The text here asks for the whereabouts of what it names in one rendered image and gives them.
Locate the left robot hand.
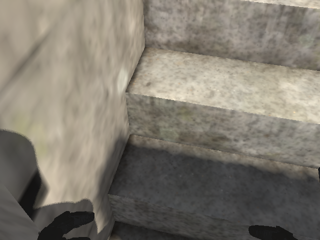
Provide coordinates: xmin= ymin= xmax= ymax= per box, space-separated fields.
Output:
xmin=37 ymin=211 xmax=95 ymax=240

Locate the right robot hand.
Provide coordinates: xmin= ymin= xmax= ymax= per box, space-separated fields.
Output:
xmin=248 ymin=225 xmax=298 ymax=240

